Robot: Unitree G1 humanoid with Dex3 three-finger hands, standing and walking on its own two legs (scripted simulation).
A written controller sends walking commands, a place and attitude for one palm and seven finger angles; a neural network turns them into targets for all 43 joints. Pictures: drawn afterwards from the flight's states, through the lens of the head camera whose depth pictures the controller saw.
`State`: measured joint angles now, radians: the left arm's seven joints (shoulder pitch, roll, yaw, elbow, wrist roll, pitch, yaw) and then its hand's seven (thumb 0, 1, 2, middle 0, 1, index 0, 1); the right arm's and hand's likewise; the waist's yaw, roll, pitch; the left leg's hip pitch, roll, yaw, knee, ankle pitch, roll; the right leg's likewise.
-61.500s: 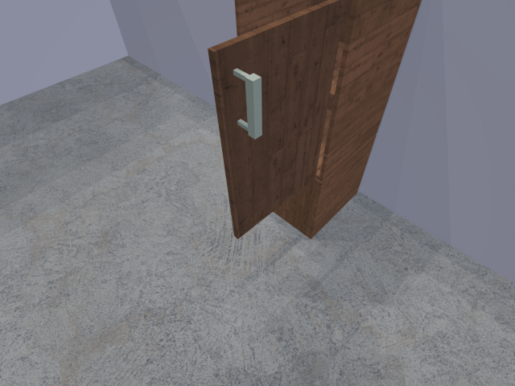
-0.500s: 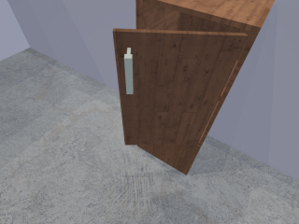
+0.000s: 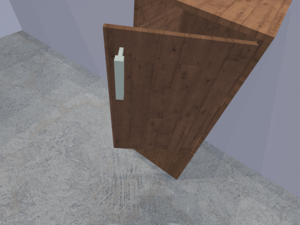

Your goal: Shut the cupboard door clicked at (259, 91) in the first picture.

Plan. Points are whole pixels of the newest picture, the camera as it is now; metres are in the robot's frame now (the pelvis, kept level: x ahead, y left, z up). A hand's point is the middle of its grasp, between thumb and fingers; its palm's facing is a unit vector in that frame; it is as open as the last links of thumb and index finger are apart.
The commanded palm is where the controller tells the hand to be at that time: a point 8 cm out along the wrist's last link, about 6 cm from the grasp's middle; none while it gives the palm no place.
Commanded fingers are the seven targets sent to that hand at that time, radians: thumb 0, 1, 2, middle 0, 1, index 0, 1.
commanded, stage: shuffle to correct the standing spot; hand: left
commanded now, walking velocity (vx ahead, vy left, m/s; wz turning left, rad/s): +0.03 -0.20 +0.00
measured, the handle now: (120, 74) +0.45 +0.13 +0.14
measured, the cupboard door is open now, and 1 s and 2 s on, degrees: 34 34 34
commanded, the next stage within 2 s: come to a stop and stand still in 0.14 s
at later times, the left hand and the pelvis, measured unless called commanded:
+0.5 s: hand out of the picture +0.08 +0.08 -0.16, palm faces +0.06 -0.98 -0.20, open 7.3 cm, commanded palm none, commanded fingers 0.00 0.90 0.90 -0.20 -0.30 -0.20 -0.30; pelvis +0.03 -0.10 +0.01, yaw +1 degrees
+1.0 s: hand out of the picture +0.04 +0.11 -0.15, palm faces +0.03 -0.96 -0.28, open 7.4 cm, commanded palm none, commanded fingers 0.00 0.90 0.90 -0.20 -0.30 -0.20 -0.30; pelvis +0.02 -0.09 +0.00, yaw +0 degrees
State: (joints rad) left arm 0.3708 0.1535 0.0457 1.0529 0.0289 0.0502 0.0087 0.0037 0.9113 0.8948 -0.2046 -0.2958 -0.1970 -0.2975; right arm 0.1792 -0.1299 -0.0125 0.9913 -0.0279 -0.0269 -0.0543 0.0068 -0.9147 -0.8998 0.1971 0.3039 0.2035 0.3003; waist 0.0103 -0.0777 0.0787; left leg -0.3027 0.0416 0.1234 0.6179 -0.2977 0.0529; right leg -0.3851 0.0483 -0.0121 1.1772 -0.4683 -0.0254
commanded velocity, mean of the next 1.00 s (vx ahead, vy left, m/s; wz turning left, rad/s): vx -0.02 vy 0.03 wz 0.00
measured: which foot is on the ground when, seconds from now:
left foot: down 0.00-0.28, up 0.30-0.52, down 0.54-1.00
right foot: up 0.00-0.28, down 0.30-1.00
